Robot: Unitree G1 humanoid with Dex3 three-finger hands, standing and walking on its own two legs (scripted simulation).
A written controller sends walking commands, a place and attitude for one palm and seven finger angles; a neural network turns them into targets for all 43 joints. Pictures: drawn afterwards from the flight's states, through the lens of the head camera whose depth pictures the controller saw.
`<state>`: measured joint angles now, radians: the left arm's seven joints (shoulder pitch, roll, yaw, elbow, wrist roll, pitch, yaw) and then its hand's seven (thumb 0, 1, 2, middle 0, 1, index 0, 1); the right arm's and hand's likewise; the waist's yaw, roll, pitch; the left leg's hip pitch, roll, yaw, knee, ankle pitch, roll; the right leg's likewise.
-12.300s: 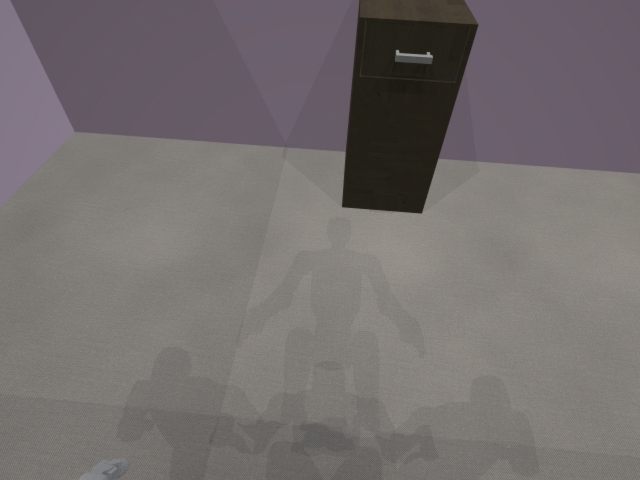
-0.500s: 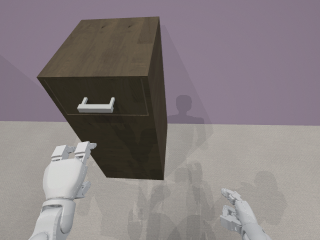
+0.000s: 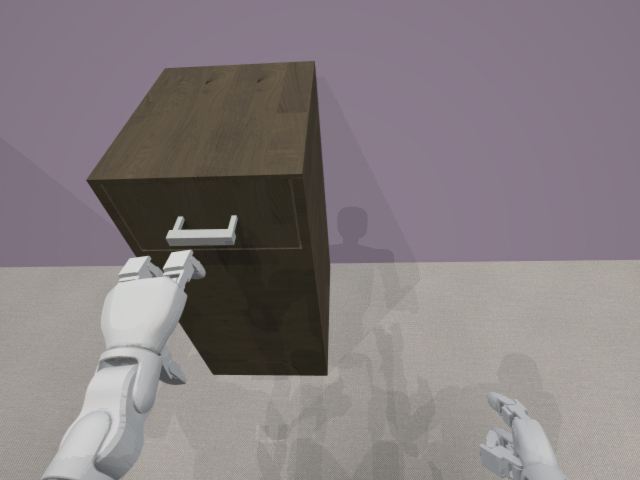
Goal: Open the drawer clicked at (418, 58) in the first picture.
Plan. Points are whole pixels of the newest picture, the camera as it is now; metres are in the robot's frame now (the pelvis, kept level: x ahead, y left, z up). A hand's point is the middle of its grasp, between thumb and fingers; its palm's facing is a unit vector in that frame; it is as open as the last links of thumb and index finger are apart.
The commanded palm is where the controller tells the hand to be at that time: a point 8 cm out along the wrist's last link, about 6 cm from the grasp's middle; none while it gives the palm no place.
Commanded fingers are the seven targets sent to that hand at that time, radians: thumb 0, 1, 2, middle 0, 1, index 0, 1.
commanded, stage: raise the hand with hooked fingers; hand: left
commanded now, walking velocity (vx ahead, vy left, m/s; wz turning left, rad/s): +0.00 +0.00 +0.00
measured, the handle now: (204, 229) +0.52 +0.29 -0.03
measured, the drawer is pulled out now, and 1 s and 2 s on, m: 0.00 0.00 0.00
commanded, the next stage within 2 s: move the hooked fingers above the handle in 0.64 s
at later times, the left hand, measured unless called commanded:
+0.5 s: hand (154, 298) +0.30 +0.25 +0.08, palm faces -0.01 -0.09 -1.00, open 13.8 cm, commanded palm +0.28 +0.26 +0.14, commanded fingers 0.00 -0.50 0.30 -0.30 -1.20 -0.30 -1.20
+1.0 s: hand (161, 285) +0.33 +0.25 +0.07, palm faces -0.02 -0.04 -1.00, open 13.8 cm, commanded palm +0.31 +0.26 +0.13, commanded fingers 0.00 -0.50 0.30 -0.30 -1.20 -0.30 -1.20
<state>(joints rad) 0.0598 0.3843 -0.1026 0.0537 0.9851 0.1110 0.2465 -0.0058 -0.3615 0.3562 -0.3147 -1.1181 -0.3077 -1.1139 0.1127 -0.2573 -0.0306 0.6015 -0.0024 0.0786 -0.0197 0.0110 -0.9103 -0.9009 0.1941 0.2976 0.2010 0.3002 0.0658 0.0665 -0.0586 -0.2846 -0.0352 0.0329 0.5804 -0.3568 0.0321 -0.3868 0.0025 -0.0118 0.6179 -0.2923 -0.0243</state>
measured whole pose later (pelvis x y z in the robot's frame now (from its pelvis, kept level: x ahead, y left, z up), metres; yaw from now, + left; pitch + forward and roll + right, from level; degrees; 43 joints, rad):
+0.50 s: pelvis +0.00 +0.02 +0.01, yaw +1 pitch +2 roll +0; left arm -0.08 0.46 -0.08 0.09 0.95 0.00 0.06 -0.01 -0.49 0.30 -0.32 -1.20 -0.32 -1.20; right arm 0.18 -0.25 0.00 0.61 0.00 0.10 0.00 0.01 -0.91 -0.90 0.20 0.30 0.21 0.30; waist 0.08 0.07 -0.01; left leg -0.21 -0.05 0.02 0.47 -0.30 0.05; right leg -0.29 -0.01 -0.02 0.48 -0.23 -0.01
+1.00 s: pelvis +0.00 -0.01 +0.01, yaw +1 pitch +4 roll +0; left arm -0.24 0.48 -0.07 0.32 0.97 -0.03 0.10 -0.01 -0.49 0.30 -0.32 -1.20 -0.32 -1.20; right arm 0.13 -0.24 0.00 0.62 0.02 0.09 -0.03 0.01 -0.91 -0.90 0.20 0.30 0.20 0.30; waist 0.07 0.06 -0.02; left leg -0.26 -0.03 0.00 0.48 -0.29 0.02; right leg -0.34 0.01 -0.04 0.50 -0.23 -0.03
